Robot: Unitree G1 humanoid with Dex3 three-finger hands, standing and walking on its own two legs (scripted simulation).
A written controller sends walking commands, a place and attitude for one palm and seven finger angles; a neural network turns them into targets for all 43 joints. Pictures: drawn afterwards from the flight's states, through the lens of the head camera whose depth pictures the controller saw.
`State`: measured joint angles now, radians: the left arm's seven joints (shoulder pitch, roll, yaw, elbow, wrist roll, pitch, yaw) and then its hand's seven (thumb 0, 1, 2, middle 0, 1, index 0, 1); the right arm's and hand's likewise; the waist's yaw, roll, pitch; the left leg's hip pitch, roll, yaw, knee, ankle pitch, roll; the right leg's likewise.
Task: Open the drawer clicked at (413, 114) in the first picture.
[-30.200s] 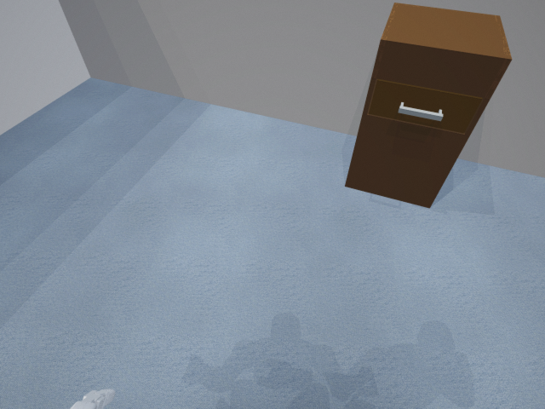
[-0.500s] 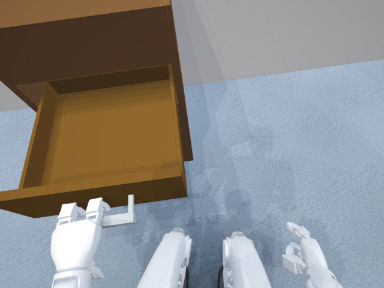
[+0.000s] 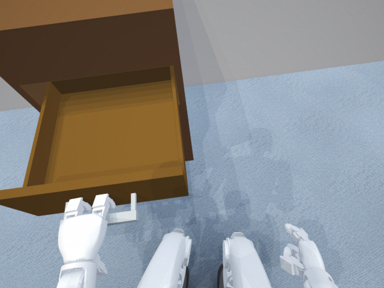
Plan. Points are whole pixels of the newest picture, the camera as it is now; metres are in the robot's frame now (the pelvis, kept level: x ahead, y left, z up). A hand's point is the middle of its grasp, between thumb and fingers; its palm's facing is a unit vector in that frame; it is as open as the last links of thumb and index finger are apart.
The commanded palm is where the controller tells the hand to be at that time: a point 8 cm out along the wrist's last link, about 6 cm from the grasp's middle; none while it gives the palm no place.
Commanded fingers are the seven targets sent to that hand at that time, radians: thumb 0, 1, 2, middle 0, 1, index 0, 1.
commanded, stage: lift the hand off the handle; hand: left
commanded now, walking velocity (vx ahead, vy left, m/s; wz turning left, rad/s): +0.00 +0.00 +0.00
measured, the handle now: (100, 211) +0.26 +0.24 -0.07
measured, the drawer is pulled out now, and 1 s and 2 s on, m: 0.30 0.30 0.30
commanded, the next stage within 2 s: none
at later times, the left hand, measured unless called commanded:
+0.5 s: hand (88, 234) +0.21 +0.25 -0.05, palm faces -0.13 -0.09 -0.99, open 13.3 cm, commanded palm +0.22 +0.25 +0.02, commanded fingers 0.00 -0.50 0.30 -0.30 -1.20 -0.30 -1.20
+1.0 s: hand (75, 230) +0.21 +0.25 -0.01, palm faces -0.10 -0.10 -0.99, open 13.3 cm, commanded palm +0.21 +0.25 +0.06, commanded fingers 0.00 -0.50 0.30 -0.30 -1.20 -0.30 -1.20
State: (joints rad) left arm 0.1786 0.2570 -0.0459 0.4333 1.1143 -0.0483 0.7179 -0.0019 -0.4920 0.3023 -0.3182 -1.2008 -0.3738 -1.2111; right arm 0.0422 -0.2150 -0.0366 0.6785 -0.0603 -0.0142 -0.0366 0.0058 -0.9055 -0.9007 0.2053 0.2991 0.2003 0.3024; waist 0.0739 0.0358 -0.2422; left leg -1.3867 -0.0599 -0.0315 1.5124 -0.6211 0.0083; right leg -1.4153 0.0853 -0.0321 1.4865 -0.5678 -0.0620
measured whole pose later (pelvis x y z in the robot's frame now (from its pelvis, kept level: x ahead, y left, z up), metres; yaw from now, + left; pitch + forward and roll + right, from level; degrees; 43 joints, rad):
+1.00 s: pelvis +0.03 +0.01 +0.06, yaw +0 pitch +22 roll -1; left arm 0.33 0.26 -0.07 0.31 1.10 -0.01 0.66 0.00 -0.49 0.30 -0.35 -1.21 -0.41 -1.22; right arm 0.09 -0.22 -0.03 0.61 -0.05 0.02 -0.02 0.01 -0.90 -0.90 0.21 0.30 0.20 0.30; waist 0.05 0.05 -0.23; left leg -1.07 -0.06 -0.04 1.26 -0.58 0.03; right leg -1.09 0.09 -0.01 1.22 -0.52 -0.04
